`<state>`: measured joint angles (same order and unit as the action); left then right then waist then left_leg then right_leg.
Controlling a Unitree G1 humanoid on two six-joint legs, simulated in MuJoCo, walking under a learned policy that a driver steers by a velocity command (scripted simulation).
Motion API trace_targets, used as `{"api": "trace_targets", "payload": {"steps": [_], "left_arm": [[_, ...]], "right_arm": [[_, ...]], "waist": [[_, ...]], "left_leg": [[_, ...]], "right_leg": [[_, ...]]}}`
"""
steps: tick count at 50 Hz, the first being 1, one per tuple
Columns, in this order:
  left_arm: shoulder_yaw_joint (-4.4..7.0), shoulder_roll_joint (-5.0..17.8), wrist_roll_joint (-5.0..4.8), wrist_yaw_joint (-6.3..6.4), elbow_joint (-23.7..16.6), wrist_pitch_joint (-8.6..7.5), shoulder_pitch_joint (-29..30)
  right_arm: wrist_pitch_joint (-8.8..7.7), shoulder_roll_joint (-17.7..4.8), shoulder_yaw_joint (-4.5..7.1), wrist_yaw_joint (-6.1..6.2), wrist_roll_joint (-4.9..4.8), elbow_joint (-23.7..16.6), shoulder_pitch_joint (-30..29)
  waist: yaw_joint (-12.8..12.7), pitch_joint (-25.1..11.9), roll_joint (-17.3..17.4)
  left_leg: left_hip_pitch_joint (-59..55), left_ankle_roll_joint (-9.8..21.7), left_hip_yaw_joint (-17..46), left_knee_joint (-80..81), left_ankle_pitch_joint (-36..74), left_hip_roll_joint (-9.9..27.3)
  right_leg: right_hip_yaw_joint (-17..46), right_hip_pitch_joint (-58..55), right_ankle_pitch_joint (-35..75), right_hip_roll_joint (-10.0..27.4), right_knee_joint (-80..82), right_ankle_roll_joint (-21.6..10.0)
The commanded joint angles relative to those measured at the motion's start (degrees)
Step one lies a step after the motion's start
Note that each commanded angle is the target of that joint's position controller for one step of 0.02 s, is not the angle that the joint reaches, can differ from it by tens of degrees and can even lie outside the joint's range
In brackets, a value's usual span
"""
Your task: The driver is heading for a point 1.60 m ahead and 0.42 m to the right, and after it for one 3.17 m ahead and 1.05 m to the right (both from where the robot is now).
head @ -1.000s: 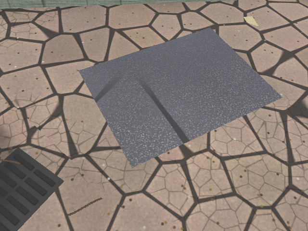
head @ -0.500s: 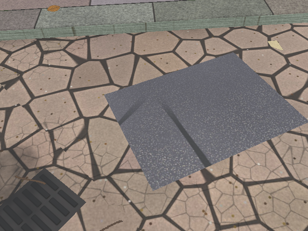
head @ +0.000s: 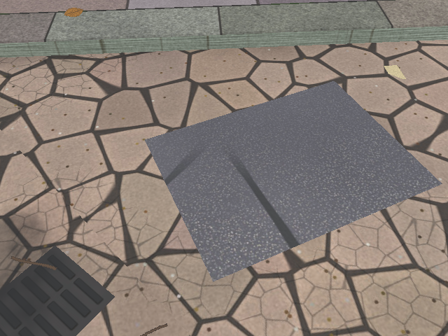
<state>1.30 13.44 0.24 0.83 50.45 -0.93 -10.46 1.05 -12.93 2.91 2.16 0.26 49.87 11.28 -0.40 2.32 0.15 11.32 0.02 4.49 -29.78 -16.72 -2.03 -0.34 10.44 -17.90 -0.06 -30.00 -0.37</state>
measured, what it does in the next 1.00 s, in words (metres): walks ahead: right foot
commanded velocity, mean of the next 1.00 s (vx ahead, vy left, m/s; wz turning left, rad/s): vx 0.36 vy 0.00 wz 0.00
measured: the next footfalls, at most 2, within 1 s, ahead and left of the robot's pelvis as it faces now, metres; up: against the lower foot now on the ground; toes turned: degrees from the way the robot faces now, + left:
right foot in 0.80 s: +0.45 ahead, -0.11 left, -0.02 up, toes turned -1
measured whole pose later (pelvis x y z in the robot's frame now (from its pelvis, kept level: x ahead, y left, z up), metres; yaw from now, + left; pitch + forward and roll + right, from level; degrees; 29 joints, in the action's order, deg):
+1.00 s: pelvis +0.40 -0.03 -0.02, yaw -1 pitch +0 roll -1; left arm 2.8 14.5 0.3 -2.8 53.3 -5.5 -15.2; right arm -5.4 -15.9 2.9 0.9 -1.0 52.5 13.1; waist -1.2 2.5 1.9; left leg 32.2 1.9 2.2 -69.5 -18.2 5.6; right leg -2.2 11.3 -9.2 -4.9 -20.0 -5.0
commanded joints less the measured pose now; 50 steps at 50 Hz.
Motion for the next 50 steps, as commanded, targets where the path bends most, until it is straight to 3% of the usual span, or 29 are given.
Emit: {"api": "trace_targets", "payload": {"steps": [1, 3, 5, 7, 8, 9, 10, 12, 14, 15, 16, 17, 18, 19, 21, 22, 24, 30, 34, 37, 39, 40, 41, 42, 43, 44, 45, 47, 50], "left_arm": [[1.34, 6.26, -0.04, 0.28, -1.57, -0.63, 0.0], [1.39, 6.29, -0.1, 0.38, -0.22, -0.53, -1.29], [2.16, 8.34, -0.93, 0.64, 0.54, -0.22, -2.52], [2.72, 10.48, -1.6, 0.95, 1.38, -0.94, -6.36], [3.3, 12.31, -1.71, 1.07, 1.82, -1.51, -6.9], [3.51, 12.58, -1.39, 1.16, 1.69, -2.11, -6.66], [3.54, 12.31, -1.15, 1.06, 1.36, -2.62, -5.91], [3.61, 12.02, -2.06, 0.57, 0.42, -2.7, -2.96], [3.53, 11.32, -2.59, 0.26, -0.07, -2.09, -0.57], [2.96, 9.44, -2.2, 0.17, -0.39, -2.19, -0.03], [1.67, 5.28, -1.32, -0.22, -1.68, -2.59, 1.62], [1.59, 4.35, -2.06, 0.05, -4.43, -3.61, 2.21], [2.36, 7.68, -3.19, 0.0, -4.26, -4.35, 2.14], [2.47, 8.2, -3.71, -0.5, -3.74, -4.89, 1.02], [2.86, 8.32, -2.27, -0.88, -3.02, -5.34, 1.34], [3.0, 8.03, -1.75, -1.32, -3.06, -5.22, 1.96], [2.67, 6.05, -1.19, -2.04, -3.47, -4.75, 3.17], [1.45, 3.85, -1.66, -2.73, -7.9, -4.67, 15.07], [1.4, 5.03, -2.0, -3.68, -10.32, -4.78, 18.9], [2.32, 7.64, -1.92, -4.0, -9.7, -4.98, 15.01], [4.38, 11.21, -2.02, -3.3, -5.95, -4.65, 1.34], [5.03, 13.25, -1.43, -2.76, -3.47, -4.39, -8.9], [5.8, 18.28, -0.42, -2.95, -1.65, -4.36, -13.67], [4.93, 13.98, -0.75, -3.43, -0.33, -4.2, -16.5], [4.19, 11.15, -1.11, -3.36, -0.77, -4.43, -11.48], [3.58, 9.34, -0.92, -3.3, -2.16, -4.75, -5.36], [3.02, 8.04, -0.2, -3.51, -2.96, -5.09, -1.27], [2.33, 5.83, 0.6, -3.8, -2.28, -5.69, 0.38], [2.55, 7.66, -0.1, -3.31, -0.25, -5.94, -1.83]], "right_arm": [[-0.6, -6.27, 1.43, 0.31, -0.05, -1.05, 0.0], [-0.53, -5.92, 1.39, 0.37, -0.16, 0.59, 0.86], [-0.67, -6.04, 1.65, 0.34, -0.87, 1.44, 1.22], [-2.47, -4.64, 1.3, -0.09, -1.56, -0.12, -1.87], [-3.64, -3.88, 1.04, -0.5, -1.95, -1.15, -4.03], [-4.54, -4.56, 1.18, -0.92, -2.08, -1.51, -5.32], [-5.17, -5.18, 1.39, -1.35, -2.16, -1.38, -5.18], [-5.99, -5.02, 1.44, -2.15, -2.28, -0.09, -2.83], [-6.18, -4.96, 2.17, -2.45, -1.74, 4.75, 5.64], [-5.91, -5.82, 2.81, -2.42, -1.6, 6.9, 10.96], [-5.94, -9.22, 3.74, -1.87, -1.58, 8.03, 17.89], [-6.48, -14.54, 4.48, -2.61, -1.18, 8.27, 21.68], [-7.33, -10.57, 2.96, -2.81, -0.66, 7.04, 16.7], [-7.88, -8.02, 2.11, -2.87, -0.73, 5.63, 12.77], [-7.89, -7.48, 1.36, -3.16, -0.79, 4.38, 9.06], [-7.52, -5.99, 0.72, -3.09, -0.58, 4.59, 9.46], [-6.98, -6.16, 0.5, -2.53, -0.58, 5.57, 12.25], [-6.9, -8.87, 0.54, -0.84, -0.64, 6.65, 14.96], [-6.48, -9.57, 1.19, -0.65, -1.52, 7.97, 15.99], [-5.49, -11.32, 2.14, -0.74, -1.11, 7.76, 14.9], [-4.28, -11.97, 2.34, -1.06, -0.38, 7.27, 13.77], [-4.14, -10.04, 1.52, -1.16, 0.2, 6.25, 14.15], [-5.42, -0.47, -1.03, -2.05, 0.96, 6.05, 23.07], [-7.32, -2.94, -0.96, -2.27, -2.02, 7.29, 23.15], [-8.46, -8.06, 0.27, -2.13, -3.61, 4.53, 14.53], [-8.93, -9.68, 0.49, -1.67, -3.48, 2.64, 8.59], [-8.73, -9.71, 0.86, -1.19, -2.36, 2.45, 6.68], [-7.24, -7.29, 0.97, -1.23, -1.26, 2.35, 8.9], [-5.81, -5.14, 0.48, -1.09, -0.73, 0.27, 6.48]], "waist": [[0.0, -2.1, -0.33], [-0.04, -3.13, -0.63], [-0.5, -0.05, -3.41], [-1.99, 5.15, -8.63], [-2.08, 7.91, -10.76], [-2.23, 9.05, -10.02], [-1.79, 8.3, -9.22], [0.29, 5.71, -8.04], [4.18, 1.69, -6.59], [6.11, -0.31, -4.1], [8.51, -2.5, 7.53], [8.64, -2.93, 18.82], [6.04, 0.6, 10.47], [4.16, 3.02, 7.12], [2.59, 3.74, 3.96], [2.36, 3.14, 4.13], [2.77, 2.27, 4.8], [5.11, 5.3, 4.24], [4.48, 6.87, 3.98], [1.54, 2.99, 4.25], [-5.61, -6.13, 4.78], [-9.21, -13.34, 2.91], [-3.61, -22.58, -15.01], [-6.27, -26.98, -14.68], [-6.07, -15.77, -9.5], [-4.62, -9.19, -4.01], [-2.25, -5.35, -0.56], [1.37, -4.78, -2.87], [2.28, -2.19, -3.68]], "left_leg": [[-2.27, 1.3, 2.84, 3.85, 14.95, 2.98], [-2.62, 1.38, 1.67, 3.69, 9.27, 1.98], [3.12, 2.35, -1.39, -0.04, -11.15, -0.92], [13.3, 2.63, -4.19, -8.1, -14.27, -1.28], [16.06, 2.78, -4.7, -12.05, -10.44, 0.47], [18.11, 3.23, -2.95, -14.64, -9.9, 2.66], [19.16, 3.76, -2.37, -15.27, -11.22, 3.89], [12.33, 4.68, -4.0, -6.6, -9.93, 4.35], [-7.53, 3.51, -8.57, 2.54, 3.6, -0.22], [-14.25, 3.36, -6.5, 3.03, 3.74, 0.41], [-20.66, 7.02, 9.85, 11.02, -4.26, 10.84], [-23.95, 15.76, 34.23, 20.11, -12.21, 22.32], [-20.64, 17.28, 35.19, 20.53, -16.13, 24.01], [-19.51, 15.42, 29.34, 20.56, -15.44, 21.81], [-17.57, 11.87, 19.23, 21.51, -3.23, 18.35], [-16.26, 10.47, 14.58, 21.8, 3.57, 16.38], [-15.49, 10.32, 8.57, 22.0, 14.86, 14.22], [-7.52, 9.94, 0.25, 24.59, 16.54, 11.39], [-12.83, 9.01, 0.04, 22.52, 18.59, 14.97], [-19.24, 7.6, -0.17, 14.9, 34.77, 16.66], [-18.32, 5.86, -2.46, -3.12, 50.93, 13.78], [-4.42, 4.51, -2.69, -19.06, 38.72, 11.51], [18.62, 0.75, -3.21, -41.82, -8.4, -0.4], [26.7, 1.1, 4.45, -51.31, -18.29, -2.54], [31.44, 2.13, 3.58, -53.46, -14.55, 1.75], [30.58, 2.66, 1.33, -51.47, -8.53, 4.74], [27.78, 2.34, 0.52, -48.43, -4.04, 7.04], [21.43, 2.44, 1.06, -43.64, -0.09, 9.99], [24.07, 1.4, -0.69, -38.02, 1.08, 11.41]], "right_leg": [[3.0, 1.39, 11.41, 2.8, 5.42, -0.94], [2.63, 0.88, 5.36, 2.22, 6.06, -1.28], [6.03, 2.67, -16.18, 3.29, 8.34, -4.39], [20.14, 1.65, -31.62, 12.48, 17.02, -10.31], [27.86, 2.43, -32.83, 18.07, 20.87, -13.5], [30.54, 2.75, -29.41, 20.18, 22.04, -14.85], [29.75, 1.08, -24.84, 20.45, 21.77, -14.61], [21.94, 1.42, -16.94, 17.13, 20.21, -11.55], [11.57, 10.14, -9.58, 10.16, 14.53, -8.02], [7.8, 13.8, -5.94, 7.49, 8.27, -6.28], [0.82, 20.79, -2.85, 1.94, -10.47, -2.37], [0.53, 31.89, -12.95, -3.37, -25.63, -0.99], [5.54, 36.73, -13.69, 0.52, -34.51, -2.15], [6.64, 39.02, -7.45, 3.03, -36.45, -3.57], [5.04, 38.43, 1.45, 6.33, -33.21, -3.86], [4.28, 35.98, 4.34, 7.24, -30.84, -3.37], [1.72, 34.1, 8.31, 6.79, -26.29, -1.46], [-1.28, 25.1, 25.12, 3.24, -3.28, 0.92], [1.49, 24.16, 26.05, 3.37, 3.54, -1.45], [0.73, 19.33, 19.43, 1.63, 3.31, -3.83], [-2.8, 2.56, 16.86, -1.77, 2.97, -6.62], [4.36, -16.75, 17.6, 5.13, -1.64, -9.29], [29.27, -38.58, 14.13, 19.28, -1.47, -18.17], [45.55, -40.35, 4.07, 22.84, 10.51, -21.47], [37.23, -32.01, 4.47, 20.31, 12.52, -17.9], [29.11, -21.35, 10.57, 18.25, 13.87, -15.75], [23.32, -11.97, 18.02, 16.44, 15.15, -14.74], [17.15, -3.81, 23.42, 13.16, 17.78, -13.72], [12.48, 0.52, 28.16, 12.6, 20.69, -14.32]]}}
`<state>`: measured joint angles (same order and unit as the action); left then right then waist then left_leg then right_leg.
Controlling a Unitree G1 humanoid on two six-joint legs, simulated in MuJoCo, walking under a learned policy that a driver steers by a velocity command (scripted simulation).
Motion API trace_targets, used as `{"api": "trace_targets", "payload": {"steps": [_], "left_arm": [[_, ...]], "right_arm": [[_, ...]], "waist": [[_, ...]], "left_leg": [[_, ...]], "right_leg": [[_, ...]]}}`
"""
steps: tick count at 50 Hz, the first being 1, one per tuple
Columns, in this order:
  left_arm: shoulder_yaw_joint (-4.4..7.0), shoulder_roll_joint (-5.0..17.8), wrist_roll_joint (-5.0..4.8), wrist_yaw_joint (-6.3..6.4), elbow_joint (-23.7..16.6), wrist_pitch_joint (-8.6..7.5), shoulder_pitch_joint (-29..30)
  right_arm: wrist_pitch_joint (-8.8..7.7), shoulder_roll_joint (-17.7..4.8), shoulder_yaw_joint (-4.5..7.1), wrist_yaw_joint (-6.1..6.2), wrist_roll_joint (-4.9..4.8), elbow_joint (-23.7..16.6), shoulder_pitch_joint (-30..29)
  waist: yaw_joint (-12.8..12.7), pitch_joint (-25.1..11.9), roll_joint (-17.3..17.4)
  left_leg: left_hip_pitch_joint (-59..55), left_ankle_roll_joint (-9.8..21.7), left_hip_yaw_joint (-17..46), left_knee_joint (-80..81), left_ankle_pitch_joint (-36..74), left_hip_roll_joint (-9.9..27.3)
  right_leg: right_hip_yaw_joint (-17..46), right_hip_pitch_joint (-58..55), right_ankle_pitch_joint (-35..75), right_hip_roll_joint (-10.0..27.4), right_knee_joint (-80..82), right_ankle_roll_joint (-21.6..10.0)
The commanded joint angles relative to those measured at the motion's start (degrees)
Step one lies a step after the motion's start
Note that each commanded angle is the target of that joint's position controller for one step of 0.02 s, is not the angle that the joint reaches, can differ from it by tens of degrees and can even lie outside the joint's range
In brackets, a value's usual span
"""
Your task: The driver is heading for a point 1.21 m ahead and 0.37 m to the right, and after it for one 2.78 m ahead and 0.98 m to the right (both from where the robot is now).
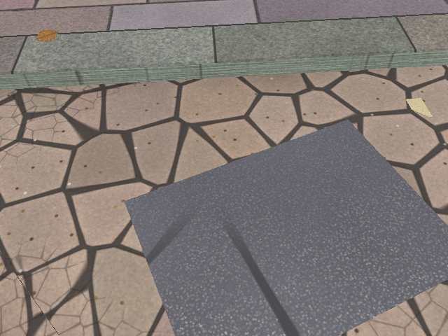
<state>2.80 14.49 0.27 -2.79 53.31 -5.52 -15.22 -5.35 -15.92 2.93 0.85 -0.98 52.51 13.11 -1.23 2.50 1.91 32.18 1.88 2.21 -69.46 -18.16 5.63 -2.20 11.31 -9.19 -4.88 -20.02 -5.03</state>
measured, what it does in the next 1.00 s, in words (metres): walks ahead, turning right: left foot, then right foot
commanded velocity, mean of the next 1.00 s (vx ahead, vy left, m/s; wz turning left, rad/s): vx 0.50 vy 0.00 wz -0.30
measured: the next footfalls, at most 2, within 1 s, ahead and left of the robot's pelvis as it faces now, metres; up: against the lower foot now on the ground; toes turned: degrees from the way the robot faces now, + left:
left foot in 0.34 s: +0.38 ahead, +0.14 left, +0.00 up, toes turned +1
right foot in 0.88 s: +0.62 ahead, -0.16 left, +0.00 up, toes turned -20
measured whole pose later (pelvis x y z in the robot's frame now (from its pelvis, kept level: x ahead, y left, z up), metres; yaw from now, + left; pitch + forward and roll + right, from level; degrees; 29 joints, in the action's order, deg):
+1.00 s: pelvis +0.55 -0.06 -0.01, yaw -21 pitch +1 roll +1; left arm 4.7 15.9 -0.9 -2.0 43.7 -3.0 -11.9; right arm -6.8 -16.4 3.4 0.2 -0.9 49.2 10.9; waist -0.2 3.4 0.7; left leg 22.9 0.3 0.8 -69.0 -22.9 3.5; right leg -0.9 21.3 -10.5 -4.3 -30.4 -5.7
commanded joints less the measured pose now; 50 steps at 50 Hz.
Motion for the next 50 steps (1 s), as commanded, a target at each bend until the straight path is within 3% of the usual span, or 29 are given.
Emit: {"api": "trace_targets", "payload": {"steps": [1, 4, 6, 8, 11, 14, 15, 16, 17, 18, 19, 20, 21, 22, 23, 25, 28, 31, 34, 38, 41, 43, 44, 45, 46, 47, 48, 49, 50], "left_arm": [[1.26, 7.48, -0.02, 0.71, -2.59, -1.28, 1.78], [0.9, 7.21, -0.36, 1.95, -1.45, -0.69, -1.22], [0.78, 7.85, -0.78, 2.58, -0.76, -0.44, -3.64], [0.91, 8.88, -1.04, 2.85, 0.59, -0.22, -7.26], [1.04, 8.74, -1.22, 2.94, 2.33, 0.91, -10.37], [1.63, 9.76, -1.0, 3.35, 2.44, 2.06, -9.93], [1.79, 10.27, -0.92, 3.43, 2.09, 2.28, -9.21], [1.43, 9.66, -0.59, 3.33, 1.59, 2.51, -7.91], [0.6, 8.07, 0.13, 3.23, -0.12, 2.32, -6.72], [-1.6, 0.37, -0.45, 2.55, -0.19, 1.21, -14.85], [-0.48, 5.13, -1.64, 2.38, 1.02, 0.16, -12.87], [1.03, 9.52, -3.29, 2.43, -1.07, -0.25, -7.04], [1.18, 9.21, -3.4, 2.83, -1.9, -0.2, -3.85], [1.46, 8.07, -2.66, 3.23, -2.08, 0.29, -2.5], [1.7, 6.65, -2.29, 3.44, -1.68, 1.22, -4.13], [1.41, 3.35, -2.23, 3.46, -1.32, 2.82, -6.3], [1.92, 3.76, -1.76, 3.75, -3.78, 3.83, -2.93], [1.89, 3.41, -1.43, 2.89, -5.83, 3.17, 1.76], [1.15, 2.13, -1.18, 1.63, -8.38, 2.81, 8.4], [0.93, 2.54, -1.3, 0.18, -12.45, 3.02, 14.14], [2.0, 4.86, -1.42, -0.58, -14.01, 3.35, 11.86], [4.9, 9.72, -1.82, -0.11, -10.94, 3.5, -2.44], [7.08, 15.61, -1.98, 1.24, -9.08, 4.02, -11.12], [7.43, 20.95, -2.13, 1.29, -9.85, 3.35, -8.66], [5.87, 15.46, -1.5, 0.98, -11.14, 2.65, -10.62], [5.0, 12.52, -1.04, 0.93, -10.81, 1.88, -8.12], [4.42, 10.62, -1.31, 1.0, -11.58, 1.51, -4.12], [3.81, 8.59, -1.2, 1.09, -12.63, 1.54, 0.07], [3.32, 7.49, -0.56, 1.35, -13.71, 1.49, 2.08]], "right_arm": [[0.74, -2.3, 0.42, 0.26, 0.97, -3.56, 2.32], [0.17, -2.83, 0.49, -0.14, 1.08, -6.3, -4.38], [-0.47, -1.24, -0.18, -0.66, 0.93, -7.87, -10.35], [-0.48, -0.48, -0.68, -1.18, 0.28, -9.25, -15.09], [-0.61, -1.33, -0.72, -2.14, -0.16, -11.42, -19.28], [-1.07, -3.5, -0.02, -3.09, -0.14, -12.11, -18.14], [-1.23, -5.1, 0.76, -3.01, 0.01, -11.4, -14.63], [-1.36, -7.49, 2.09, -2.67, 0.02, -8.91, -5.72], [-1.41, -11.03, 3.21, -2.04, 0.98, -6.44, 6.01], [-0.9, -15.13, 4.42, -1.96, 1.5, -4.55, 12.14], [-0.58, -9.31, 2.9, -1.87, 1.11, -4.55, 12.66], [-0.61, -7.24, 2.1, -1.53, 0.75, -5.02, 7.23], [-0.78, -5.7, 1.62, -1.43, 0.74, -5.93, 1.91], [-1.09, -3.74, 1.13, -1.65, 0.87, -5.91, -1.4], [-1.49, -2.64, 0.81, -1.81, 1.39, -5.78, -3.32], [-1.99, -2.55, 1.04, -2.1, 1.74, -4.95, -4.24], [-2.29, -4.64, 1.77, -1.38, 2.13, -3.6, -3.21], [-1.81, -5.97, 2.09, -0.31, 2.05, -2.76, -1.66], [-1.18, -7.52, 2.49, 0.39, 1.48, -2.13, 0.74], [0.5, -9.01, 3.23, 0.52, 0.31, -0.78, 4.39], [1.77, -11.01, 3.94, 0.71, -0.29, -1.5, 2.84], [2.63, -11.33, 3.84, 0.91, -0.46, -2.33, 1.13], [2.19, -8.94, 2.83, 0.88, 0.92, -3.63, 2.4], [0.2, -0.33, 0.19, -0.22, 2.35, -6.75, 7.61], [-2.25, -5.83, 1.04, -1.03, -0.36, -7.5, 0.31], [-3.39, -7.68, 1.59, -1.34, -2.1, -9.02, -4.29], [-3.85, -7.14, 1.44, -0.91, -1.11, -8.62, -4.49], [-3.63, -7.57, 1.94, -0.48, 0.5, -7.85, -4.18], [-2.88, -7.93, 2.31, -0.52, 0.88, -7.72, -2.99]], "waist": [[2.72, -1.72, -4.89], [1.22, -0.11, -3.57], [-1.07, 1.08, -3.91], [-3.14, 1.94, -4.17], [-3.88, 3.17, -4.26], [-1.37, 0.67, -5.52], [0.8, -2.04, -6.52], [5.53, -7.47, -6.54], [10.08, -16.22, -4.18], [7.57, -26.15, 9.81], [9.35, -26.82, 7.65], [8.25, -15.45, 5.83], [6.03, -9.3, 2.53], [4.29, -4.98, 1.31], [2.08, -3.37, 3.01], [0.31, -2.21, 3.47], [-0.13, -0.38, 2.1], [0.99, 0.24, 1.32], [3.44, 1.61, 0.0], [4.96, 3.28, -0.08], [1.89, 0.16, 2.35], [-6.25, -7.93, 1.56], [-8.85, -13.5, -6.29], [-1.19, -19.33, -18.59], [-6.05, -22.34, -10.67], [-5.85, -13.99, -8.43], [-3.19, -10.03, -3.58], [-0.79, -7.12, -2.49], [1.09, -6.5, -3.58]], "left_leg": [[5.44, -1.08, 1.3, 3.75, 5.03, 4.12], [8.15, -1.82, 0.4, 17.54, 18.28, 3.54], [3.16, -1.79, -2.31, 29.55, 26.46, 0.96], [1.15, -2.07, -3.32, 35.17, 28.96, -0.96], [5.43, -0.76, -2.37, 40.05, 24.78, -1.86], [2.47, 1.76, -2.71, 42.33, 16.98, -3.49], [-4.15, 2.78, -3.56, 42.61, 14.64, -5.09], [-16.55, 4.64, -4.28, 43.7, 16.4, -5.94], [-36.33, 8.24, 3.69, 39.7, 20.32, 2.02], [-59.91, 17.65, 29.57, 42.5, 10.72, 17.48], [-58.87, 16.94, 37.63, 48.86, 4.51, 18.66], [-49.08, 13.36, 27.87, 51.15, 3.22, 16.75], [-39.08, 11.36, 20.36, 53.79, 5.47, 14.37], [-31.48, 10.11, 15.04, 56.63, 7.6, 12.16], [-26.14, 8.79, 10.25, 59.0, 8.97, 10.08], [-20.56, 8.96, 4.84, 61.99, 11.66, 8.85], [-20.37, 9.52, -1.17, 63.6, 16.19, 8.87], [-23.08, 8.45, -6.45, 63.67, 19.18, 7.81], [-25.82, 7.73, -10.07, 63.59, 19.77, 8.28], [-35.14, 6.93, -11.79, 59.7, 23.74, 11.43], [-38.3, 4.98, -14.09, 50.35, 45.51, 12.12], [-32.98, 2.16, -16.73, 29.75, 54.35, 8.84], [-18.25, -0.82, -17.11, 11.06, 35.1, 5.91], [6.17, -3.97, -8.42, -7.04, -15.49, -6.81], [12.84, -2.51, 2.57, -11.43, -15.67, -6.31], [17.23, -0.87, 2.21, -9.83, -9.96, -3.69], [14.31, -0.24, 2.33, -4.83, -4.83, -0.95], [9.82, -0.63, 2.18, 0.18, -2.0, 0.73], [5.63, -1.03, 2.64, 2.55, -0.1, 1.78]], "right_leg": [[13.39, -0.39, 21.0, 17.49, 11.35, -9.87], [8.55, -1.62, 22.64, 14.28, 11.84, -7.44], [5.38, 0.05, 19.84, 11.77, 12.75, -5.29], [6.22, -2.25, 15.13, 12.76, 13.63, -5.2], [7.81, -12.42, 17.91, 16.63, 10.69, -5.72], [8.44, -19.25, 28.91, 19.05, 4.56, -4.72], [8.76, -18.99, 37.86, 18.58, 0.12, -4.26], [7.49, -16.25, 42.86, 15.96, -9.13, -3.15], [6.21, -3.98, 31.2, 12.84, -24.53, -1.58], [3.14, 20.8, -4.72, 2.65, -47.37, 2.71], [11.23, 27.04, -24.09, 2.53, -54.17, 2.16], [10.83, 31.0, -20.28, 5.56, -55.93, 1.74], [8.97, 29.63, -14.6, 8.71, -53.33, 1.94], [8.25, 27.75, -11.25, 10.36, -49.95, 2.37], [8.57, 23.83, -8.69, 12.01, -47.84, 2.62], [8.0, 20.63, -6.63, 12.79, -46.71, 3.33], [8.96, 25.58, 0.0, 13.37, -42.27, 4.4], [7.76, 27.26, 9.25, 12.92, -32.04, 4.72], [3.92, 26.4, 13.62, 12.17, -23.31, 4.34], [1.59, 29.71, 7.83, 11.32, -18.15, 2.28], [-2.82, 22.61, -1.08, 7.19, -17.15, -0.78], [-4.99, 2.07, 0.28, 1.58, -12.83, -4.33], [8.63, -15.38, 0.57, 9.04, -10.89, -8.04], [42.45, -32.37, -9.57, 22.28, -3.21, -19.35], [49.02, -34.23, -12.92, 24.09, 4.13, -18.94], [40.39, -28.97, -7.43, 22.67, 4.23, -16.05], [33.01, -20.53, -1.09, 20.02, 3.57, -13.81], [27.09, -12.5, 5.34, 17.62, 4.01, -12.32], [24.33, -7.65, 9.53, 16.21, 5.22, -11.88]]}}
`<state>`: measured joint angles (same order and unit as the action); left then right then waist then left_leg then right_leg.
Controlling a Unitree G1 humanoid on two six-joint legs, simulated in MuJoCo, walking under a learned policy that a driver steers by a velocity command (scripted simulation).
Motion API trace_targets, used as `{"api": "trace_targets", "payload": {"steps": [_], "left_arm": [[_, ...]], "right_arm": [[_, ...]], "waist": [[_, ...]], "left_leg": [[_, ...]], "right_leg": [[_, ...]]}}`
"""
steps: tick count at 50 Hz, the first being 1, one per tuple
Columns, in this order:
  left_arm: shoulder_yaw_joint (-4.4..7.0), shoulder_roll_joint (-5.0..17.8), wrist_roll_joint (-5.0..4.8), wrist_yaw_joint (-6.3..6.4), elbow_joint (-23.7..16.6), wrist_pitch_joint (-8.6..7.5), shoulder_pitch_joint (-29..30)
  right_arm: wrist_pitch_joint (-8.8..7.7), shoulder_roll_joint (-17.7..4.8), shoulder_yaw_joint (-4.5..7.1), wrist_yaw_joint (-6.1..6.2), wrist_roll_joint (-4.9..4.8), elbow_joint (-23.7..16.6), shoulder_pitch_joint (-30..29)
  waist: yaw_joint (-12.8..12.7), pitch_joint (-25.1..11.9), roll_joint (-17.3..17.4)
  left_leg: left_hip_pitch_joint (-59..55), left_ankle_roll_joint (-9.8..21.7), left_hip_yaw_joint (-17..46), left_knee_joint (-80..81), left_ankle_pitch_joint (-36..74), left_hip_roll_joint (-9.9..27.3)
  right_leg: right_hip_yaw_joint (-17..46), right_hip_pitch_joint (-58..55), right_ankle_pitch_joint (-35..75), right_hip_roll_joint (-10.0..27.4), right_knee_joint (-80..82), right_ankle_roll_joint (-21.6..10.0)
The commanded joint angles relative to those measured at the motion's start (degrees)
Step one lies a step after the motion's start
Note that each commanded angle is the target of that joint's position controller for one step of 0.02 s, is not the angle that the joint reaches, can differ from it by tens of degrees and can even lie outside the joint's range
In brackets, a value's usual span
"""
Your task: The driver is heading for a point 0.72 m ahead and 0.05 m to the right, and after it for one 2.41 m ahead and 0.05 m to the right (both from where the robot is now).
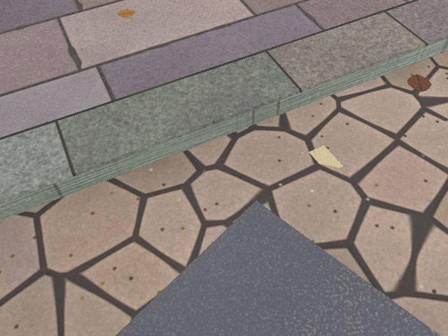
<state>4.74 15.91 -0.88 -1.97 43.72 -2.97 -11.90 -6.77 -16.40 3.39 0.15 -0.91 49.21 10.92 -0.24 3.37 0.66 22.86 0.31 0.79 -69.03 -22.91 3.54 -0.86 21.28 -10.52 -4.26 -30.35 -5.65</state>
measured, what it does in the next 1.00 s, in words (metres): walks ahead, turning right: left foot, then right foot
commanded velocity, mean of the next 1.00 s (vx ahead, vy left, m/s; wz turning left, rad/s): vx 0.49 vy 0.00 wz -0.31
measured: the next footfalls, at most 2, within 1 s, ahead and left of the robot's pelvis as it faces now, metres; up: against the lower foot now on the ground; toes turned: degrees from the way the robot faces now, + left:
left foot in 0.36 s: +0.41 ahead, +0.11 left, +0.00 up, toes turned -16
right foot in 0.86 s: +0.58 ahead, -0.22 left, +0.00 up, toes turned -19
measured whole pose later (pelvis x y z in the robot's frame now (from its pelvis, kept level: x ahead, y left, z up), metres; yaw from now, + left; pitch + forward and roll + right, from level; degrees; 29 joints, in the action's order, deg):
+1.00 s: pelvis +0.52 -0.10 +0.01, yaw -16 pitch +2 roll +1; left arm 2.4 14.9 0.6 -1.4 40.1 -4.4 -9.4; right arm -3.5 -17.8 2.8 -0.1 -1.3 49.4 16.9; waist 1.3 1.7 2.1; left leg 25.7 -0.7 2.2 -64.6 -24.2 2.3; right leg -3.5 18.9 -9.8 -0.5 -26.8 -2.8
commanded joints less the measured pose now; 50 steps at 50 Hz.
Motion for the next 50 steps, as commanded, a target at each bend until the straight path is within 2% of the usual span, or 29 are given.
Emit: {"api": "trace_targets", "payload": {"steps": [1, 4, 9, 12, 14, 16, 17, 18, 19, 20, 21, 22, 23, 24, 25, 27, 31, 35, 39, 41, 42, 43, 44, 45, 46, 47, 48, 49, 50], "left_arm": [[1.38, 6.24, 0.61, 0.74, -4.48, -1.11, -0.83], [1.97, 8.65, 0.03, 1.89, -4.08, -1.39, -3.18], [2.14, 9.18, -0.4, 2.97, -3.11, -0.62, -7.16], [2.15, 9.05, -0.7, 3.0, -2.04, -0.32, -9.68], [2.1, 8.71, -0.7, 3.33, -1.8, 0.08, -10.21], [2.25, 8.95, -0.45, 3.61, -2.08, 0.52, -9.26], [2.0, 8.34, -0.39, 3.55, -2.6, 0.68, -8.09], [1.06, 6.01, 0.06, 3.25, -3.29, 0.56, -7.28], [-0.18, 3.18, 1.4, 3.25, -4.32, 0.41, -8.6], [-0.92, 0.41, -1.01, 3.02, -4.81, -0.27, -18.9], [-0.14, 6.49, -1.68, 3.15, -2.37, -0.36, -17.74], [0.47, 8.98, -1.2, 3.0, -3.31, -0.26, -10.34], [0.38, 8.34, -0.47, 3.11, -4.32, -0.28, -6.19], [0.45, 7.57, 0.31, 2.98, -5.26, -0.56, -3.53], [0.36, 6.48, 0.19, 2.62, -5.54, -0.64, -3.79], [-0.19, 4.23, -0.02, 2.26, -5.51, -0.55, -4.7], [-1.52, 2.13, 0.66, 1.84, -7.81, -0.9, 1.66], [-1.95, 2.09, 0.15, 1.02, -9.19, -1.52, 8.36], [-1.63, 3.54, -0.33, 0.17, -11.1, -1.85, 12.56], [-0.87, 5.06, -0.11, 0.04, -10.44, -2.03, 9.13], [0.24, 6.93, 0.28, 0.32, -8.51, -1.96, 3.16], [1.61, 9.95, 0.63, 0.87, -6.32, -1.79, -5.83], [2.92, 16.12, 1.92, 1.55, -5.73, -1.33, -13.19], [2.35, 14.25, 1.52, 1.4, -5.34, -1.02, -14.11], [1.12, 10.8, 1.39, 1.26, -5.69, -1.23, -10.4], [0.3, 8.39, 1.49, 1.14, -6.13, -1.43, -6.41], [-0.4, 6.13, 1.54, 0.73, -6.06, -1.72, -2.54], [-0.68, 4.72, 1.44, 0.51, -6.0, -2.13, 0.28], [-0.6, 4.65, 1.77, 0.46, -5.58, -2.52, 1.81]], "right_arm": [[-0.7, -7.04, 1.97, 0.11, 1.03, -4.66, -0.29], [0.67, -4.89, 1.53, 0.33, 1.86, -6.26, -3.14], [0.26, -2.73, 0.46, -0.44, 1.24, -9.77, -13.35], [-0.3, -3.9, 0.61, -1.12, 0.57, -11.61, -16.71], [-0.86, -5.34, 1.02, -1.57, 0.49, -12.03, -16.54], [-1.45, -6.69, 1.57, -1.7, 0.43, -11.54, -13.49], [-1.77, -7.66, 2.19, -1.46, 0.62, -10.32, -8.7], [-2.07, -9.59, 2.95, -1.2, 1.5, -8.97, -1.53], [-1.81, -12.73, 3.54, -0.82, 2.04, -8.11, 7.91], [-1.08, -15.67, 4.45, -1.52, 2.13, -5.19, 11.02], [-0.93, -9.13, 3.03, -1.79, 0.44, -6.36, 9.18], [-0.55, -5.85, 2.15, -1.58, 0.29, -6.89, 6.38], [-0.11, -5.59, 1.71, -1.61, 1.05, -7.25, 3.54], [0.11, -4.93, 1.44, -1.59, 1.4, -6.85, 2.15], [0.03, -4.4, 1.06, -1.45, 1.87, -6.6, 1.78], [-0.26, -4.4, 1.01, -1.45, 1.24, -5.65, 2.47], [0.06, -8.08, 1.89, -0.97, 0.36, -4.31, 4.02], [1.02, -9.37, 1.92, -0.85, -0.32, -2.82, 7.19], [2.14, -10.33, 2.0, -0.83, -0.82, -0.98, 10.2], [2.8, -11.24, 2.16, -0.56, -0.96, -0.71, 9.24], [2.98, -10.58, 1.85, -0.42, -0.97, -0.71, 9.12], [2.87, -8.56, 0.96, -0.27, -0.25, -1.35, 8.95], [1.96, -3.01, -0.99, -0.49, 1.03, -3.53, 12.57], [0.95, -3.21, -1.21, -0.56, 0.22, -2.99, 13.63], [0.78, -8.48, 0.36, -0.65, -1.12, -3.11, 10.44], [1.08, -8.48, 0.48, -0.56, -1.31, -3.48, 7.92], [1.87, -7.65, 0.58, -0.21, -0.66, -3.13, 7.2], [3.02, -7.22, 0.97, 0.18, -0.27, -2.63, 8.02], [4.14, -6.11, 0.89, 0.35, -0.24, -2.03, 9.41]], "waist": [[0.9, -7.05, -2.37], [0.9, -5.09, -1.99], [-2.93, -3.03, -5.02], [-4.18, -2.5, -5.73], [-3.66, -2.66, -6.19], [-1.81, -3.32, -7.96], [0.79, -5.38, -8.27], [4.17, -11.38, -6.94], [6.88, -20.27, 0.35], [1.42, -24.19, 22.29], [3.24, -18.73, 12.91], [4.86, -11.23, 6.57], [3.84, -7.2, 1.88], [2.96, -4.18, 1.49], [1.47, -3.96, 2.97], [0.48, -4.47, 4.85], [1.77, -3.39, 3.47], [4.24, -2.32, 3.75], [4.58, -1.03, 4.68], [1.4, -2.52, 4.97], [-1.69, -6.09, 3.99], [-5.7, -12.16, 1.96], [-6.16, -20.71, -10.62], [-6.04, -24.75, -16.5], [-5.8, -16.29, -10.11], [-3.93, -11.8, -7.73], [-1.75, -8.69, -5.14], [0.26, -7.17, -6.1], [1.52, -6.74, -6.92]], "left_leg": [[13.12, -0.23, 3.82, 4.36, 5.56, 3.86], [13.55, -3.0, 2.2, 13.12, 11.22, 2.65], [9.53, -3.72, 1.34, 34.15, 27.81, -1.66], [7.77, -2.85, 2.35, 39.17, 28.95, -2.95], [7.3, -1.81, 3.51, 41.67, 25.82, -3.17], [3.81, -0.21, 3.32, 42.52, 20.55, -3.46], [-2.84, 1.15, 2.02, 44.71, 20.55, -4.09], [-14.73, 3.8, 3.98, 43.63, 21.57, -0.52], [-30.23, 7.21, 15.0, 42.15, 19.52, 9.22], [-44.68, 16.83, 43.59, 49.26, 6.78, 20.07], [-41.4, 15.12, 44.61, 51.95, -5.39, 18.98], [-33.92, 12.64, 34.45, 52.45, -4.13, 16.28], [-26.34, 11.61, 27.94, 53.46, 2.66, 13.95], [-21.01, 11.82, 23.62, 54.64, 8.88, 12.1], [-17.95, 11.48, 20.09, 55.8, 12.97, 10.51], [-16.11, 12.39, 16.22, 57.66, 17.96, 9.45], [-14.99, 13.23, 10.23, 60.79, 23.07, 9.35], [-14.74, 11.07, 4.96, 60.56, 23.72, 7.55], [-19.66, 9.64, 5.87, 57.87, 24.03, 10.53], [-20.78, 8.14, 4.93, 53.07, 31.48, 10.72], [-19.65, 6.83, 2.57, 45.74, 39.22, 8.54], [-13.43, 4.74, -0.15, 33.53, 37.43, 5.72], [7.41, 0.72, -3.56, 10.81, 15.43, -1.45], [17.17, -0.08, 2.89, -0.33, -10.85, -5.35], [20.65, 0.06, 5.77, -4.9, -8.9, -2.47], [19.22, 0.03, 4.78, -3.73, -5.1, -0.39], [16.66, -0.7, 4.04, -0.54, -2.53, 1.22], [13.27, -1.24, 4.24, 2.64, -0.41, 2.58], [9.31, -1.91, 3.78, 3.36, 1.95, 2.4]], "right_leg": [[21.88, -15.22, 13.35, 14.83, 16.63, -11.35], [17.37, -11.07, 19.7, 13.07, 17.95, -11.29], [14.42, -8.28, 12.34, 9.1, 16.91, -7.1], [18.1, -10.69, 8.93, 10.63, 14.59, -6.28], [21.52, -14.61, 8.25, 12.08, 11.25, -5.79], [24.07, -16.69, 11.68, 12.97, 7.63, -5.01], [23.73, -16.19, 15.86, 11.24, 3.74, -3.93], [20.8, -13.42, 17.62, 8.3, -5.67, -2.19], [15.14, -5.18, 4.54, 3.71, -21.91, 0.13], [11.31, 15.66, -23.95, -2.72, -38.77, 3.56], [13.79, 21.49, -21.71, 1.73, -44.54, 3.95], [12.14, 22.79, -16.3, 3.45, -44.97, 4.1], [10.06, 20.92, -12.7, 5.36, -43.33, 4.18], [9.63, 20.07, -10.41, 6.81, -39.92, 4.11], [9.16, 17.32, -9.09, 8.29, -37.45, 3.87], [7.04, 15.58, -8.92, 9.28, -32.69, 4.18], [4.31, 15.99, -0.47, 10.68, -19.27, 5.49], [1.73, 10.99, 9.73, 8.56, -6.85, 5.84], [1.37, 9.72, 7.27, 7.3, -1.34, 4.05], [0.0, 3.19, 5.56, 5.8, 1.98, 2.27], [-1.19, -5.87, 5.54, 4.37, 3.59, 0.9], [2.29, -19.48, 6.35, 7.73, 2.38, -1.39], [24.19, -40.81, 4.64, 23.2, 2.86, -8.75], [40.84, -42.68, 3.17, 29.06, 10.92, -13.51], [32.86, -35.17, 8.37, 27.41, 10.91, -11.28], [23.25, -27.84, 18.1, 24.92, 10.65, -9.33], [16.28, -21.24, 25.9, 22.0, 11.62, -7.89], [11.36, -16.36, 28.96, 20.09, 13.07, -6.54], [8.3, -12.26, 31.53, 19.06, 14.7, -6.11]]}}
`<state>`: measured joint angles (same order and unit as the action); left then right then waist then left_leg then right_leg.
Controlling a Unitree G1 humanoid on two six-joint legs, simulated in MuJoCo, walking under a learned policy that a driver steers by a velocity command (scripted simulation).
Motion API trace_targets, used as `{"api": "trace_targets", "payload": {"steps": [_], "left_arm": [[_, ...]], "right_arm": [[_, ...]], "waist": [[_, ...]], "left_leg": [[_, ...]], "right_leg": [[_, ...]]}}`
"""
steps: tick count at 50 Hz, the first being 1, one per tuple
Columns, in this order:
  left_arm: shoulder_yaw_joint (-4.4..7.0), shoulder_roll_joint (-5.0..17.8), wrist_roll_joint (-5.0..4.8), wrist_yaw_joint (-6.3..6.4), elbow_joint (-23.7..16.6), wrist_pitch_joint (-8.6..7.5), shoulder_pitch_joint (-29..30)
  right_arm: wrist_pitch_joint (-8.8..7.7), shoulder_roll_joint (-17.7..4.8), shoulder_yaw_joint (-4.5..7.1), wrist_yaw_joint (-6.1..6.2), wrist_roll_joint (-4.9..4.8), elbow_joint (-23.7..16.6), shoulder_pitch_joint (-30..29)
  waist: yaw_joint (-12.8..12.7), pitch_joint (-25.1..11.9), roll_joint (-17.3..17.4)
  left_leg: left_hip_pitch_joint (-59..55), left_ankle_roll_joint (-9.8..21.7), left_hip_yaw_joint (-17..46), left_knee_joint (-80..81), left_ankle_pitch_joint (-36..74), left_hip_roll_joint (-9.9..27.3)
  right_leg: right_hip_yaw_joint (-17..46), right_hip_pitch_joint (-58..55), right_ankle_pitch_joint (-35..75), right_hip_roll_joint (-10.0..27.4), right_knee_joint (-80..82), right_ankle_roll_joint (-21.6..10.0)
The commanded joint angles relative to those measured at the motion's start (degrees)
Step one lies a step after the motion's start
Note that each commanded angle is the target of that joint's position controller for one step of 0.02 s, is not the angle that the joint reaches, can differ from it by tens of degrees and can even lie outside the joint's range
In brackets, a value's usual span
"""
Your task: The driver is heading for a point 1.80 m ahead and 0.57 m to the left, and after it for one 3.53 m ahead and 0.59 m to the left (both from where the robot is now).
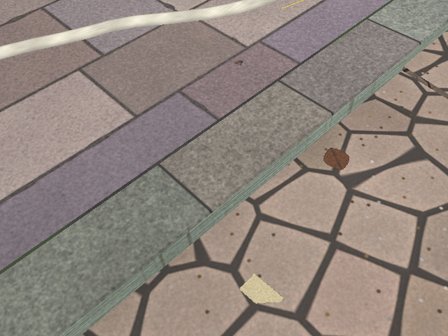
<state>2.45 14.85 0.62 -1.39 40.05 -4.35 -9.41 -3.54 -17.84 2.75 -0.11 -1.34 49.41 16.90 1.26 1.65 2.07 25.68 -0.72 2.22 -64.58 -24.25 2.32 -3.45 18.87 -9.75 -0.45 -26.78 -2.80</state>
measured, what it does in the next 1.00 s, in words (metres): walks ahead, turning left: left foot, then right foot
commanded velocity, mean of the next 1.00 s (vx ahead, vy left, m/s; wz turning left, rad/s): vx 0.07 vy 0.00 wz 0.47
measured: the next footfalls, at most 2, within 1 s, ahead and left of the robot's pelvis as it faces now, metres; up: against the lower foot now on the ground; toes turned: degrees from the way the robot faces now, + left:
left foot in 0.34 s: +0.21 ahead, +0.12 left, +0.00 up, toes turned +14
right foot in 0.76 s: +0.25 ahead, -0.11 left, +0.00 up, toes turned +31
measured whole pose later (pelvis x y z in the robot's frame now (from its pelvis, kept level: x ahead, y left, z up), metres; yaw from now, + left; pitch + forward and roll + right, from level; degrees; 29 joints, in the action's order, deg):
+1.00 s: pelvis +0.15 -0.03 +0.00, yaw +32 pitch +1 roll +1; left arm 3.3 14.3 0.6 2.1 42.7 -0.2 -10.9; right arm 3.0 -18.8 5.6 1.5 -0.6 39.4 10.7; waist -1.2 1.6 2.1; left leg 27.7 -4.9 5.6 -56.1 -22.8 -2.4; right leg -0.8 13.8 -13.0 2.0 -25.4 -0.4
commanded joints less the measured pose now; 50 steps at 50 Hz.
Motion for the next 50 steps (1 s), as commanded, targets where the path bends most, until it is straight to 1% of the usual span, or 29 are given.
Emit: {"api": "trace_targets", "payload": {"steps": [1, 4, 7, 10, 11, 12, 14, 15, 16, 17, 18, 19, 21, 22, 23, 24, 25, 28, 34, 37, 38, 39, 40, 41, 42, 43, 44, 47, 50], "left_arm": [[1.88, 6.04, 0.74, 0.05, -1.5, -1.54, 0.23], [2.4, 7.51, 0.97, 1.4, -0.31, -1.55, 1.73], [2.61, 8.44, 0.55, 2.87, 0.7, -0.25, 1.54], [3.11, 9.93, -0.01, 3.4, 2.06, 1.19, 0.05], [1.91, 6.12, 0.48, 2.5, 4.04, 1.67, -4.41], [2.06, 6.53, 0.51, 2.17, 4.54, 1.88, -6.01], [2.73, 8.67, 0.68, 2.2, 4.69, 2.44, -5.67], [2.98, 9.4, 0.58, 2.41, 4.51, 2.79, -5.01], [3.1, 9.83, 0.35, 2.56, 4.55, 3.19, -4.94], [2.89, 9.16, 0.55, 2.5, 3.58, 3.31, -7.48], [1.63, 3.88, 0.42, 2.03, 1.1, 4.03, -10.39], [1.51, 5.68, 1.59, 2.35, 1.73, 5.24, -7.39], [1.57, 6.08, 0.63, 2.31, 1.18, 5.52, -2.47], [1.76, 6.68, 1.02, 2.43, 1.22, 5.6, -1.85], [3.42, 9.79, -1.22, 3.48, 0.3, 5.36, 1.02], [3.46, 9.56, -1.1, 4.15, 0.39, 5.24, 0.31], [3.17, 7.74, -0.71, 4.6, 0.79, 5.02, -1.2], [2.57, 5.13, -0.42, 4.9, 1.1, 4.49, -1.29], [2.99, 6.31, -1.11, 3.31, 0.77, 3.34, -0.59], [3.65, 7.19, -1.28, 2.46, 2.03, 2.47, -4.73], [4.56, 10.65, -0.45, 2.66, 2.12, 2.52, -6.65], [5.68, 16.2, 1.17, 3.01, 1.7, 3.2, -5.05], [5.17, 14.28, 2.97, 2.87, -0.08, 2.94, -2.08], [4.1, 10.8, 2.55, 3.26, -1.81, 2.61, 2.07], [3.6, 8.91, 1.38, 3.41, -2.29, 2.5, 4.99], [3.23, 7.99, 0.29, 3.5, -2.49, 2.49, 5.6], [2.85, 7.59, -0.2, 3.6, -2.23, 2.65, 4.99], [2.76, 7.81, -0.02, 3.81, -1.19, 3.36, 1.1], [3.09, 9.28, -0.32, 3.69, -0.73, 3.86, 0.63]], "right_arm": [[1.7, -3.69, 1.52, 0.78, 0.23, -2.02, 4.32], [2.7, -2.56, 1.61, 1.01, 0.81, -4.45, 1.49], [2.6, -1.5, 1.3, -0.03, 0.95, -6.73, -3.07], [2.83, -1.61, 1.37, -1.2, 0.93, -9.44, -7.16], [3.85, -0.16, 0.67, -2.28, 5.0, -7.91, -4.44], [4.22, 0.0, 0.74, -2.86, 4.82, -8.54, -5.38], [4.37, -1.75, 1.3, -3.25, 4.0, -10.03, -6.37], [4.13, -2.45, 1.59, -3.07, 4.02, -10.2, -5.06], [3.37, -3.01, 1.87, -2.47, 4.45, -9.36, -1.2], [2.42, -8.39, 3.24, -1.41, 4.82, -8.65, 3.92], [2.72, -15.79, 5.06, -0.81, 3.57, -9.43, 3.54], [3.44, -14.04, 5.33, -0.72, 0.42, -9.14, 6.5], [4.94, -8.33, 3.69, -0.13, 1.17, -9.74, -1.14], [5.41, -6.05, 2.96, 0.1, 1.22, -10.16, -4.48], [4.55, -6.44, 3.31, 0.54, 0.39, -13.84, -10.6], [4.08, -6.77, 3.29, 0.89, 0.67, -14.11, -11.13], [3.75, -6.92, 3.44, 1.31, 0.94, -13.92, -10.31], [3.91, -8.15, 4.12, 2.2, 0.87, -13.2, -7.76], [5.23, -8.93, 4.54, 2.01, 0.98, -14.3, -9.2], [5.99, -8.29, 4.29, 2.17, 0.03, -14.88, -10.28], [6.04, -6.16, 3.67, 2.26, 0.14, -15.09, -8.95], [5.59, -3.55, 3.22, 2.04, 0.09, -16.89, -8.86], [4.68, -7.93, 4.5, 1.77, 0.98, -17.03, -9.25], [4.69, -10.49, 5.59, 1.54, 0.74, -15.44, -7.44], [5.21, -9.65, 5.68, 1.64, 0.71, -13.45, -5.06], [5.73, -8.15, 5.36, 1.92, 1.1, -12.44, -3.84], [6.04, -6.5, 4.86, 1.87, 1.14, -12.41, -3.83], [5.72, -3.74, 3.52, 1.75, 0.41, -14.39, -7.72], [5.42, -1.43, 2.02, 1.25, 0.99, -15.71, -10.11]], "waist": [[0.9, -5.09, -8.25], [1.62, -3.79, -7.65], [-0.2, -4.1, -7.04], [-2.03, -4.09, -6.08], [-1.81, -3.64, -4.69], [-3.14, -3.11, -7.17], [-2.89, -2.34, -9.0], [-1.96, -2.84, -8.86], [0.58, -4.86, -5.58], [2.26, -9.53, 3.75], [-1.13, -13.15, 14.39], [2.97, -19.07, 6.23], [0.64, -7.2, 2.52], [-0.81, -4.09, 3.15], [-1.09, -5.1, 4.4], [-1.68, -6.25, 4.18], [-2.07, -7.34, 3.85], [-1.04, -8.18, 4.01], [-0.35, -7.28, 6.98], [-3.08, -6.92, 6.83], [-2.92, -7.57, 1.85], [-0.45, -5.29, -14.88], [-1.27, -4.75, -17.55], [0.34, -4.43, -12.54], [1.66, -3.65, -9.9], [1.42, -3.46, -9.21], [0.83, -2.8, -9.01], [-1.77, -3.31, -10.44], [-3.09, -5.33, -12.86]], "left_leg": [[4.73, -1.5, 1.95, -0.76, 5.51, 2.96], [6.44, -2.59, 1.65, 5.74, 12.22, 2.86], [4.85, -2.28, -0.42, 15.87, 20.05, 2.96], [4.76, -1.41, -1.83, 22.04, 20.89, 2.59], [2.08, -0.23, -6.01, 24.25, 18.9, 0.43], [1.09, 0.67, -7.12, 25.64, 17.4, -0.48], [-0.43, 2.63, -6.96, 28.33, 12.01, -1.38], [-2.37, 3.77, -6.89, 31.2, 11.14, -2.21], [-8.05, 5.1, -6.23, 37.59, 17.46, -3.06], [-18.6, 8.09, 4.74, 40.25, 39.73, 4.57], [-30.42, 19.22, 25.58, 37.92, 69.96, 20.17], [-31.55, 22.69, 26.26, 40.19, 61.19, 20.02], [-20.77, 18.76, 18.57, 44.91, 39.31, 13.62], [-16.78, 16.16, 16.08, 46.47, 33.42, 10.32], [-13.2, 16.03, 17.7, 47.63, 26.69, 10.39], [-12.73, 15.56, 17.5, 47.97, 24.34, 9.61], [-12.5, 15.22, 16.76, 47.94, 23.43, 8.83], [-12.32, 14.75, 17.24, 47.77, 17.79, 7.37], [-9.22, 12.76, 22.56, 47.43, 9.33, 5.73], [-6.68, 9.16, 23.19, 43.8, 8.6, 2.86], [-0.89, 6.0, 19.68, 37.09, 2.0, -0.4], [10.93, 2.57, 6.63, 23.36, -6.77, -10.05], [11.96, 0.22, 6.23, 9.46, -10.11, -7.65], [9.93, -0.37, 7.93, 2.45, -6.29, -6.64], [9.38, -1.25, 7.14, -0.83, -3.05, -6.81], [10.2, -2.21, 6.76, -3.91, -0.44, -6.93], [10.43, -3.03, 6.52, -5.62, 0.56, -7.05], [9.95, -4.57, 3.83, 2.94, 2.16, -6.05], [1.45, -4.74, 0.63, 17.27, -0.04, -2.95]], "right_leg": [[8.44, -7.81, 34.1, 14.96, 12.14, -9.41], [2.66, -6.96, 36.79, 15.03, 13.58, -9.7], [-2.03, -9.03, 33.49, 13.94, 13.63, -8.79], [-2.95, -13.23, 32.38, 15.53, 12.25, -8.87], [-6.12, -15.04, 32.97, 14.02, 8.59, -7.03], [-6.4, -14.9, 33.18, 13.66, 6.69, -6.26], [-5.25, -15.58, 32.81, 15.26, 1.78, -5.03], [-5.12, -15.97, 33.24, 15.59, -2.46, -4.25], [-6.32, -15.15, 31.98, 14.2, -10.31, -2.25], [-8.03, -8.05, 17.68, 10.08, -24.26, 1.28], [-6.73, 9.86, -29.12, -1.27, -40.52, 4.49], [3.95, 11.39, -30.45, -0.49, -44.87, 4.48], [5.72, 13.9, -21.28, 2.46, -42.27, 4.21], [5.8, 12.78, -18.02, 3.21, -38.21, 4.39], [7.27, 12.79, -18.39, 2.17, -38.17, 5.14], [7.72, 11.4, -16.59, 1.86, -36.42, 5.58], [7.66, 10.46, -15.33, 1.36, -33.06, 6.15], [7.88, 8.79, -12.41, 0.19, -24.55, 7.56], [7.79, 2.39, -10.24, -1.72, -12.01, 6.89], [6.4, -6.63, -2.94, -1.41, 3.38, 4.05], [12.69, -12.81, -3.32, 6.94, 7.56, 1.07], [27.49, -13.99, 0.08, 19.5, 11.29, -6.64], [34.01, -8.15, 4.05, 25.25, 13.04, -12.66], [28.69, -6.58, 5.61, 22.11, 11.86, -11.59], [22.31, -6.28, 6.3, 17.68, 10.49, -8.56], [18.99, -7.58, 6.83, 15.38, 9.6, -7.14], [16.86, -7.69, 10.15, 14.6, 9.15, -7.39], [13.15, -12.21, 13.94, 13.14, 8.42, -8.66], [11.61, -12.93, 15.71, 13.53, 7.09, -8.9]]}}
Velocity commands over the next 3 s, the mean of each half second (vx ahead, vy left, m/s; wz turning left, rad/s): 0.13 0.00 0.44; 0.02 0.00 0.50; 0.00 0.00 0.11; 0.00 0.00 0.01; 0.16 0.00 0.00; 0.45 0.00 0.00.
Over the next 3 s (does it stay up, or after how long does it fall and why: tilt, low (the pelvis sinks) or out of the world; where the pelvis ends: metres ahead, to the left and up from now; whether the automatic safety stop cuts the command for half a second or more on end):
stays up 0.39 0.18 0.01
